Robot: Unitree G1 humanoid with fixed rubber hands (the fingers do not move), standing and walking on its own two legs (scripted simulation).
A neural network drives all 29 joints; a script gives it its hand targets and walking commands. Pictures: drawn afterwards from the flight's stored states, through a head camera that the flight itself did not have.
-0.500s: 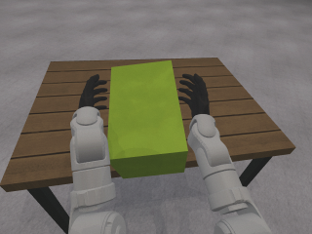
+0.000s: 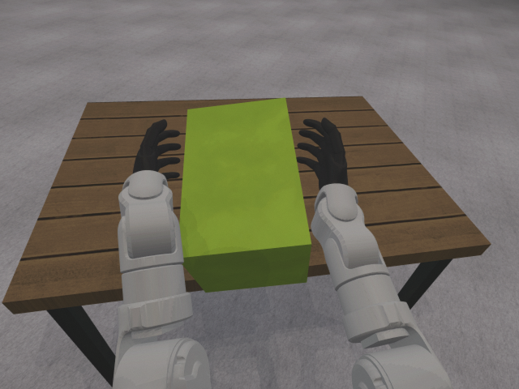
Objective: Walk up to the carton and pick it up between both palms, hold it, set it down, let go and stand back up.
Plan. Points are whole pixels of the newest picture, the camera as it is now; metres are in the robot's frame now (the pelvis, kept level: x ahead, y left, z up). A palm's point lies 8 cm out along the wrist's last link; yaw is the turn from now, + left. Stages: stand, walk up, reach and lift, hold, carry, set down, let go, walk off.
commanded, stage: hold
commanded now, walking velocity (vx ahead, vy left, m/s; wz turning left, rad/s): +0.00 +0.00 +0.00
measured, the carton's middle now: (245, 194) +0.40 +0.00 +0.12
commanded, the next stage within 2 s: none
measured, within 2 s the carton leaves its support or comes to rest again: neither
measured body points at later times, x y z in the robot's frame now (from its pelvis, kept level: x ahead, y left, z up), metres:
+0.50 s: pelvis +0.01 +0.00 +0.00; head -0.02 +0.03 +0.45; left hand +0.38 +0.14 +0.18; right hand +0.37 -0.11 +0.19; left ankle +0.04 +0.13 -0.75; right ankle +0.02 -0.11 -0.75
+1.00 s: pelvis +0.00 +0.00 +0.00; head -0.02 +0.03 +0.45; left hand +0.37 +0.14 +0.17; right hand +0.36 -0.12 +0.17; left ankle +0.04 +0.13 -0.75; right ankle +0.02 -0.11 -0.75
